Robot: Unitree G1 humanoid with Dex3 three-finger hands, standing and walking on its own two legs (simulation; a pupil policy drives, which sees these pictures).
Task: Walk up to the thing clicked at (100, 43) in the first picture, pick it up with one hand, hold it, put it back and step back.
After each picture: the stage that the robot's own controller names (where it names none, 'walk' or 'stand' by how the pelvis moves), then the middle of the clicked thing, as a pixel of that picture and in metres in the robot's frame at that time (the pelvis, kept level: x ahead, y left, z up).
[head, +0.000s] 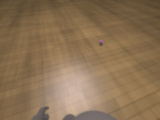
stand; (101, 43) +1.81 -0.24 -0.72
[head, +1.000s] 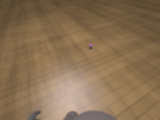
walk; (90, 47) +1.67 +0.13 -0.71
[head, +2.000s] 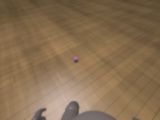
walk; (75, 60) +1.08 +0.35 -0.72
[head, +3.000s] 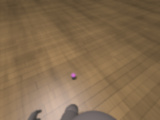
walk; (73, 76) +0.69 +0.28 -0.71
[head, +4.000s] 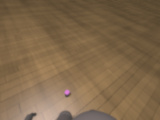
walk; (67, 93) +0.46 +0.19 -0.70
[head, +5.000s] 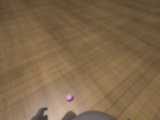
stand; (69, 98) +0.35 +0.23 -0.72
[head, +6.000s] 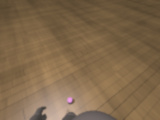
stand; (70, 101) +0.33 +0.21 -0.71
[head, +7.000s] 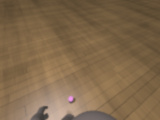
stand; (70, 99) +0.35 +0.19 -0.72
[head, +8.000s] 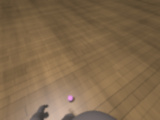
stand; (70, 99) +0.35 +0.21 -0.72
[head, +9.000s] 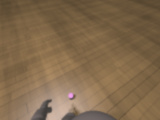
stand; (71, 96) +0.35 +0.21 -0.72
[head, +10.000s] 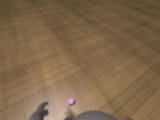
stand; (71, 102) +0.31 +0.18 -0.72
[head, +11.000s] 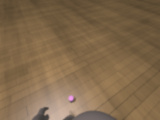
stand; (71, 99) +0.35 +0.21 -0.72
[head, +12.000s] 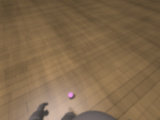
stand; (70, 95) +0.37 +0.22 -0.72
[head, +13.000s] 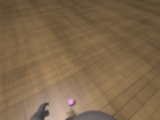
stand; (71, 102) +0.30 +0.19 -0.72
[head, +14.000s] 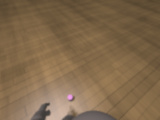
stand; (70, 98) +0.34 +0.21 -0.72
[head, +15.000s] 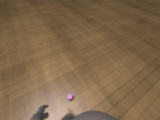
stand; (70, 97) +0.35 +0.21 -0.72
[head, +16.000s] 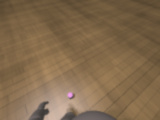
stand; (70, 95) +0.34 +0.21 -0.72
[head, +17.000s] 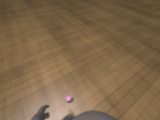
walk; (68, 99) +0.35 +0.22 -0.72
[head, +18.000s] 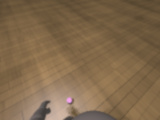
stand; (69, 101) +0.29 +0.20 -0.72
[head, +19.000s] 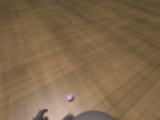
stand; (69, 98) +0.35 +0.23 -0.72
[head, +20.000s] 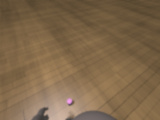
stand; (69, 102) +0.33 +0.22 -0.72
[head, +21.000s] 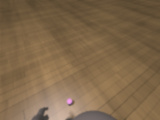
stand; (69, 102) +0.33 +0.22 -0.72
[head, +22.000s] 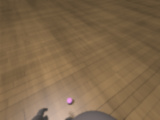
stand; (69, 101) +0.33 +0.22 -0.72
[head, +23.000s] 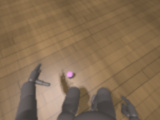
go down; (70, 75) +0.40 +0.19 -0.52
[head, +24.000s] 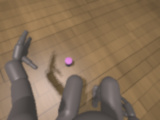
go down; (68, 62) +0.47 +0.17 -0.34
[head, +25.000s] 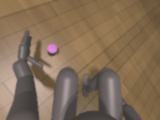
close in; (52, 50) +0.47 +0.20 -0.26
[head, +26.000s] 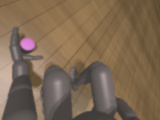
close; (27, 46) +0.46 +0.23 -0.25
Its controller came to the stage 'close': yes
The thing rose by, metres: 0.00
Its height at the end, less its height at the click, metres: +0.00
